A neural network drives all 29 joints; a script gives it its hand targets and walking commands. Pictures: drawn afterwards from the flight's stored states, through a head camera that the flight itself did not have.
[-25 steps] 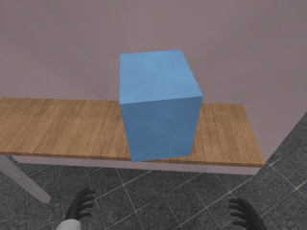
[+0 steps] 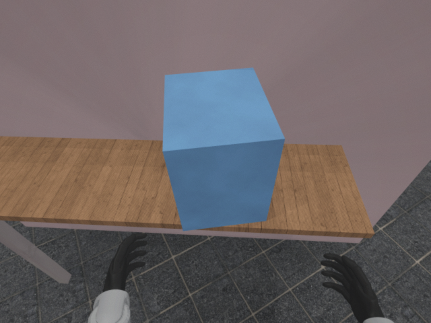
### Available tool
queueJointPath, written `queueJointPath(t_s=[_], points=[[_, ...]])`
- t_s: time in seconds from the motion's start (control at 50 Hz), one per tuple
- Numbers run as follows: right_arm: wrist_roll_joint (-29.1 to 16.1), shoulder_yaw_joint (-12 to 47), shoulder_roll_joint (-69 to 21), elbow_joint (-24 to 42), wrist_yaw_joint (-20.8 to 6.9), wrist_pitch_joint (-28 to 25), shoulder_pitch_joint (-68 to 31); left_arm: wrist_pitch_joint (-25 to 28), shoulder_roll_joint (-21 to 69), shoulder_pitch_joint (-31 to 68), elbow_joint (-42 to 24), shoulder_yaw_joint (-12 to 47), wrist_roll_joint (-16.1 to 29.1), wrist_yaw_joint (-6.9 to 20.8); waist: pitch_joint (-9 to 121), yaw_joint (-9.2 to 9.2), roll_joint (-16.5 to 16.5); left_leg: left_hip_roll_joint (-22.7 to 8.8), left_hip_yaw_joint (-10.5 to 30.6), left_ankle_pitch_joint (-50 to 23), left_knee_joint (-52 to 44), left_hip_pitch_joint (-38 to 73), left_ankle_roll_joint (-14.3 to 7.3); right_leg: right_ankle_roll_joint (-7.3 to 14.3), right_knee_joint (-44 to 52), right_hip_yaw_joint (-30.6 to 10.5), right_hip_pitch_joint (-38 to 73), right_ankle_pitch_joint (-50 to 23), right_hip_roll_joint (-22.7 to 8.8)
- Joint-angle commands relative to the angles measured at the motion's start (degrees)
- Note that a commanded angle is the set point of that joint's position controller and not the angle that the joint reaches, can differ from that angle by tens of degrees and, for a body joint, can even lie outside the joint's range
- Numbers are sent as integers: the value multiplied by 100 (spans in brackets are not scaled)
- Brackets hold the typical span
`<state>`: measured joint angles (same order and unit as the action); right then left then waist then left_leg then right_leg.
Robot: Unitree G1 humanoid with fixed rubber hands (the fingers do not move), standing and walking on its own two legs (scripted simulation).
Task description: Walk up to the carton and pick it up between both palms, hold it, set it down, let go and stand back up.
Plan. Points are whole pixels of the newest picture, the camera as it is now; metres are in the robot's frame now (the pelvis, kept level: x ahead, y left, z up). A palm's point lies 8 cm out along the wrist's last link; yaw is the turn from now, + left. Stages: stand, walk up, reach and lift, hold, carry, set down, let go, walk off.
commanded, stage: reach and lift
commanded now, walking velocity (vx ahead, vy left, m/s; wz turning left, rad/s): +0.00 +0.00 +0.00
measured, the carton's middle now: (217, 150) +0.50 +0.05 +0.04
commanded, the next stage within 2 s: none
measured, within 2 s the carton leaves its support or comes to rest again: neither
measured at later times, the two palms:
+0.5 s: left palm (120, 276) +0.20 +0.20 +0.02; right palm (356, 259) +0.25 -0.21 +0.03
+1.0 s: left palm (115, 232) +0.25 +0.20 +0.08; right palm (354, 209) +0.31 -0.20 +0.08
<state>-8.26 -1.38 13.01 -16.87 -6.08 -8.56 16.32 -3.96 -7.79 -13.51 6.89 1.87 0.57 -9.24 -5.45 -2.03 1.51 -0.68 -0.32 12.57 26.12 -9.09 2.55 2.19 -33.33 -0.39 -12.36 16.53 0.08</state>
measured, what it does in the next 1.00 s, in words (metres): stands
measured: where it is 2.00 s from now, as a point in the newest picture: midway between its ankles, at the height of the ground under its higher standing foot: outside the picture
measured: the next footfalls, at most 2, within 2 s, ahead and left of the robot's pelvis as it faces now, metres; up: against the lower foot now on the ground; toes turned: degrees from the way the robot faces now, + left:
none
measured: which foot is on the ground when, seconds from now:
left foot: down 0.00-1.00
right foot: down 0.00-1.00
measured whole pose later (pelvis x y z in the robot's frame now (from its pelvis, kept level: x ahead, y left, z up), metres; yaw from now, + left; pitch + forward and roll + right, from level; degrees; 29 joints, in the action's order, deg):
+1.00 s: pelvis +0.00 +0.00 +0.00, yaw +0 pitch -4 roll +2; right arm -18.6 -1.4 17.8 -10.1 1.2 11.3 -9.4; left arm -32.7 -6.8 -2.0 -14.8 -0.5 3.3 -14.0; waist -5.4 -2.6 1.5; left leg -1.1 -0.4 11.9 25.2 -9.4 2.8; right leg 2.1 -31.6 -0.4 -12.4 15.3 0.5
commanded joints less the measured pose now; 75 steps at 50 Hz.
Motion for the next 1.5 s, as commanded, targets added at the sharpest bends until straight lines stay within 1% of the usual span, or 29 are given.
queueJointPath(t_s=[0.0, 0.08, 0.14, 0.28, 0.4, 0.42, 0.48, 0.5, 0.54, 0.62, 0.76, 0.78, 0.8, 0.84, 0.92, 0.96, 1.0, 1.1, 1.14, 1.16, 1.18, 1.2, 1.22, 1.32, 1.34, 1.36, 1.38, 1.46, 1.48], points=[[-661, -283, 1452, 1933, -63, -607, -382, 563, 124, -141, -1971, 194, 787, -283, 1523, -118, 459, 120, -258, -1379, -567, 862, -172, -129, 1442, -34, 355, -1538, 151], [-764, -182, 1565, 2130, -37, -633, -441, 547, 216, -132, -1990, 255, 791, -300, 1450, -139, 719, 110, -239, -1223, -579, 690, -230, -171, 1451, -108, 354, -1441, 94], [-847, -38, 1514, 2387, -22, -540, -628, 502, 172, 49, -2225, 285, 826, -395, 1281, -260, 603, 118, -282, -809, -685, 409, -266, -146, 1464, -227, 316, -1012, 20], [-816, -276, 1575, 2288, 4, -38, -1860, -34, 166, 1369, -2125, 317, 943, -587, 961, -254, 559, 8, -289, 313, -901, 250, -316, -31, 1693, -346, -349, 801, -25], [-773, -417, 1546, 2230, 142, 445, -2376, -440, -18, 2144, -2783, 196, 1127, -656, 1156, -151, 558, 65, -324, 311, -859, 60, -311, -83, 1676, -525, -147, 761, -72], [-846, -306, 1462, 2352, 160, 492, -2229, -513, -24, 1886, -2828, 55, 1075, -683, 1233, -252, 472, 47, -346, 169, -910, 139, -292, -68, 1651, -552, 44, 583, -85], [-778, -444, 1550, 2113, 267, 700, -2638, -725, -121, 2306, -3111, 8, 1170, -678, 1392, -109, 533, 80, -331, -88, -816, 135, -295, -121, 1575, -512, 69, 64, -43], [-877, -334, 1506, 2174, 312, 689, -2349, -784, -119, 1906, -3169, -142, 1111, -683, 1340, -200, 461, 73, -344, -438, -823, 278, -280, -116, 1584, -526, 231, -301, -47], [-945, -306, 1506, 2152, 407, 843, -2757, -1051, -168, 2232, -3239, -199, 1122, -621, 1542, -85, 408, 105, -351, -717, -807, 303, -251, -173, 1510, -485, 459, -954, -43], [-1045, -318, 1707, 2028, 540, 1093, -3169, -1543, -115, 2376, -3265, -379, 1046, -568, 1555, -149, 274, 111, -363, -1117, -801, 457, -207, -166, 1503, -361, 518, -1385, 69], [-1353, -56, 1987, 2653, 769, 1380, -3559, -2193, -274, 2406, -3919, -722, 921, -418, 2375, -231, 357, 195, -333, -2622, -492, 732, -88, -283, 1237, -368, 1267, -3439, 149], [-1338, 40, 1997, 2764, 829, 1394, -3810, -2236, -267, 2598, -3868, -804, 938, -432, 2302, -309, 397, 224, -396, -2475, -528, 616, -102, -350, 1210, -360, 1230, -3393, 157], [-1341, -67, 2078, 2593, 839, 1480, -3883, -2324, -225, 2697, -3801, -673, 1003, -377, 2276, -130, 429, 192, -365, -2478, -545, 675, -104, -326, 1257, -331, 1176, -3329, 171], [-1391, -101, 2165, 2706, 855, 1558, -4095, -2479, -268, 2841, -3851, -750, 1051, -378, 2258, -162, 347, 190, -348, -2352, -542, 628, -89, -318, 1244, -299, 1121, -3239, 200], [-1547, 72, 2090, 2621, 797, 1762, -4577, -2663, -376, 3356, -3978, -924, 1074, -439, 2433, -362, 242, 151, -381, -2160, -647, 639, -115, -264, 1308, -355, 981, -2735, 173], [-1446, -223, 2226, 2349, 747, 1914, -5212, -2739, -462, 4069, -3775, -740, 1264, -446, 2335, -190, 197, 97, -359, -1598, -709, 511, -140, -240, 1375, -285, 593, -1946, 190], [-1505, -227, 2129, 1883, 675, 2086, -5453, -2878, -448, 4447, -3509, -806, 1212, -553, 2208, -293, -11, 42, -340, -1118, -830, 404, -141, -141, 1457, -317, 377, -1219, 158], [-1342, -428, 2125, 623, 530, 2542, -6714, -3386, -477, 5684, -2266, -846, 1238, -704, 1803, -311, 306, -58, -324, 384, -1004, -341, -241, -79, 1601, -478, 33, 461, 54], [-1365, -233, 1993, 382, 496, 2620, -7019, -3442, -498, 6031, -1898, -1039, 1115, -777, 1954, -531, 451, -16, -321, 505, -853, -664, -276, -115, 1677, -765, 223, 1046, -127], [-1354, -399, 2112, 321, 503, 2616, -7200, -3481, -497, 6230, -1962, -1003, 1115, -816, 2191, -475, 439, -42, -275, 493, -818, -633, -235, -111, 1626, -743, 306, 931, -114], [-1383, -281, 2104, 148, 505, 2617, -7121, -3543, -461, 6047, -1772, -1051, 1001, -864, 2132, -665, 396, -50, -317, 367, -828, -527, -231, -94, 1620, -694, 339, 709, -89], [-1304, -370, 2131, -218, 512, 2683, -7355, -3525, -434, 6473, -1535, -966, 1068, -839, 2165, -487, 418, -37, -253, 475, -824, -531, -225, -118, 1599, -672, 327, 659, -61], [-1332, -344, 2238, -278, 482, 2679, -7622, -3505, -532, 6621, -1408, -1104, 1005, -888, 2275, -670, 522, -56, -313, 451, -833, -567, -227, -121, 1551, -622, 291, 689, -11], [-1412, -321, 2357, -145, 631, 2596, -7738, -3522, -664, 6658, -1706, -1103, 1022, -838, 3056, -491, 333, 5, -334, -726, -658, -117, -136, -236, 1335, -433, 868, -1065, 127], [-1401, -426, 2472, -209, 663, 2600, -8022, -3564, -693, 6960, -1669, -1018, 1016, -799, 3211, -333, 208, 28, -344, -716, -604, -115, -130, -261, 1293, -416, 884, -1251, 117], [-1527, -286, 2408, -142, 672, 2580, -7411, -3585, -541, 6268, -1988, -981, 1063, -786, 3162, -332, 190, 31, -306, -1270, -539, 143, -93, -260, 1259, -326, 1025, -1871, 188], [-1561, -334, 2495, -47, 666, 2583, -8007, -3570, -685, 6814, -1957, -980, 1169, -736, 3304, -352, 189, 46, -316, -1263, -514, 140, -103, -284, 1241, -267, 907, -1895, 238], [-1730, -284, 2715, 476, 769, 2513, -7606, -3697, -698, 6290, -2993, -1045, 1093, -663, 4183, -262, -39, 75, -273, -2915, -130, 793, 82, -292, 982, -194, 1401, -3863, 362], [-1818, -335, 2862, 648, 769, 2456, -7934, -3659, -838, 6577, -3115, -1065, 1105, -654, 4425, -290, -59, 118, -304, -3029, -57, 772, 109, -308, 944, -205, 1409, -3902, 372]])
